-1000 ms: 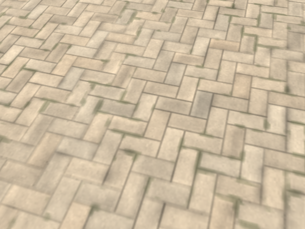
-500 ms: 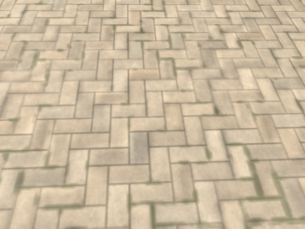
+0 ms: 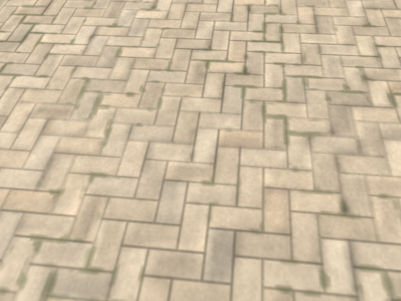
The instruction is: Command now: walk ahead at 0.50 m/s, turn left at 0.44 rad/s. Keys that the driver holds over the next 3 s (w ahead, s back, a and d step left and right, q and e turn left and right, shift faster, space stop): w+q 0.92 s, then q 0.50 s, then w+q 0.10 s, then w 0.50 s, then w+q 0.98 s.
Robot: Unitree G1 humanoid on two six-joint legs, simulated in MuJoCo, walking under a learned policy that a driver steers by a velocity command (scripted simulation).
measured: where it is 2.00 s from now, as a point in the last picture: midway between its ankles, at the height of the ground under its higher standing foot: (136, 245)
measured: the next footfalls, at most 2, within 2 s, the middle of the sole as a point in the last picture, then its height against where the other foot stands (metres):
left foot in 0.22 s outside the picture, level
right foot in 0.76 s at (208, 267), level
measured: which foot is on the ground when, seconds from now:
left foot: up 0.00-0.20, down 0.22-0.76, up 0.78-1.00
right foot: down 0.00-0.24, up 0.26-0.74, down 0.76-1.00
